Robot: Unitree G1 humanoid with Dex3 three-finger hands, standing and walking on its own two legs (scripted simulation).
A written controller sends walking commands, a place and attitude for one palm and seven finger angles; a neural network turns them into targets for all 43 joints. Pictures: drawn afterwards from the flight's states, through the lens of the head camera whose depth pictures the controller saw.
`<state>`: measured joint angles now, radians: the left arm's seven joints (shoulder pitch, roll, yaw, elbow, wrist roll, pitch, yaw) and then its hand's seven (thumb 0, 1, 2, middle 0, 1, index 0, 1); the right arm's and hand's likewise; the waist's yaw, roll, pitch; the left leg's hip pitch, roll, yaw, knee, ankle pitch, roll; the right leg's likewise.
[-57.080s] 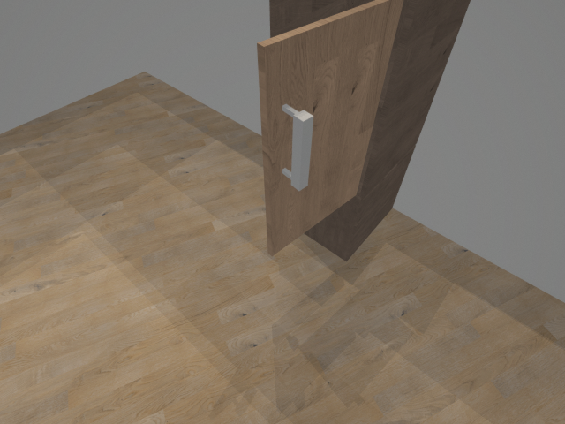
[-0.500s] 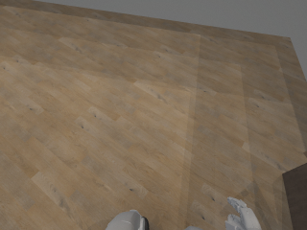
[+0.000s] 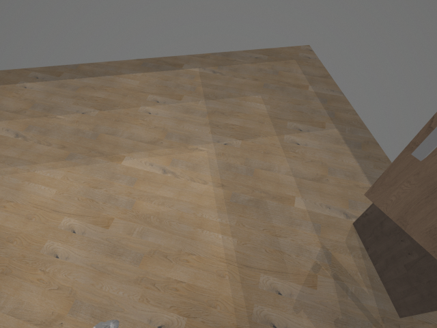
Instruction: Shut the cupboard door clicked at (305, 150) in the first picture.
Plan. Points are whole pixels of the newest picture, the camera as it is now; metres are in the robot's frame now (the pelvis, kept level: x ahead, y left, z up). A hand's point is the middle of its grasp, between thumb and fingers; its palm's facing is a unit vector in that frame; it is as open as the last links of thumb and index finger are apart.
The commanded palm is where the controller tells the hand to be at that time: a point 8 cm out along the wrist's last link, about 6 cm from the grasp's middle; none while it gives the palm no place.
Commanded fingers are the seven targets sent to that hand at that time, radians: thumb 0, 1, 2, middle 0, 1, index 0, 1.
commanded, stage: turn to face it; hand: left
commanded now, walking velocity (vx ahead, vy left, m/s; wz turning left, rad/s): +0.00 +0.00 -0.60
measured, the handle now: out of the picture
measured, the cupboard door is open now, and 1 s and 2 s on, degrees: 24 24 24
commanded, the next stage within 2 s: take the last steps up to it in 1.48 s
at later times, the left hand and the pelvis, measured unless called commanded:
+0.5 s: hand (115, 305) +0.18 +0.23 -0.16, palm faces -0.22 -0.95 -0.21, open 7.4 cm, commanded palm none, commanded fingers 0.00 0.90 0.90 -0.20 -0.30 -0.20 -0.30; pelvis +0.04 +0.05 +0.01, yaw -17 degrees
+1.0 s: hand (155, 288) +0.21 +0.15 -0.14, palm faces -0.53 -0.80 -0.27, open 7.4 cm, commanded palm none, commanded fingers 0.00 0.90 0.90 -0.20 -0.30 -0.20 -0.30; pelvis +0.03 +0.03 +0.02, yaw -34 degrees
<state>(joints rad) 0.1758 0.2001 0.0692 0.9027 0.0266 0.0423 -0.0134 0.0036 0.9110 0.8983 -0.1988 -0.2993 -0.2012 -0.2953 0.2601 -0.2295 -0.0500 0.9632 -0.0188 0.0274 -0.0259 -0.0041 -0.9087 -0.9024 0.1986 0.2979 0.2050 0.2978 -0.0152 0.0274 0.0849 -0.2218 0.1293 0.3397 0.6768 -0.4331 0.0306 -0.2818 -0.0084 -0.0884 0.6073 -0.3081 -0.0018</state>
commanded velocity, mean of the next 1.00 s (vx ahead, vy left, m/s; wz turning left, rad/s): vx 0.00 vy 0.00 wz -0.60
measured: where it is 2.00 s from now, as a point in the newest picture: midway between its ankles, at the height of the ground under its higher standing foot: outside the picture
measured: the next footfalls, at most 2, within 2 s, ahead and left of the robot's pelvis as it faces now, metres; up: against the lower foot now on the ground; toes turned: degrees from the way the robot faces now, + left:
left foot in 0.38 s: +0.13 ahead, +0.15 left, +0.00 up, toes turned -10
right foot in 0.78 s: +0.01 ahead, -0.09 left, +0.00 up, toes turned -32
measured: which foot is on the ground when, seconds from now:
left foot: down 0.00-0.00, up 0.02-0.36, down 0.38-0.78, up 0.80-1.00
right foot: down 0.00-0.38, up 0.40-0.76, down 0.78-1.00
